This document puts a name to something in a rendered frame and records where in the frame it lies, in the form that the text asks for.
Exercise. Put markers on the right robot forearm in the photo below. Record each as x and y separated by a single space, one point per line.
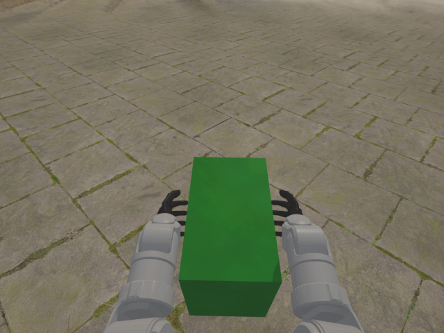
316 290

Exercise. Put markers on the right robot upper arm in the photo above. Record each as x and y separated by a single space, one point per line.
315 326

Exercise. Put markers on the left robot upper arm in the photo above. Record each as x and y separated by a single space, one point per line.
144 325

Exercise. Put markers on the left robot forearm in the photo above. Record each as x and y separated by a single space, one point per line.
148 292

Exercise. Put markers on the carton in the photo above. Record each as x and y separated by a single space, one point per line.
230 264

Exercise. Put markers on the robot right hand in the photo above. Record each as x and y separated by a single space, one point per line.
292 206

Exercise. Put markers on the robot left hand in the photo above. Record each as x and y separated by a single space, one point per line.
168 204

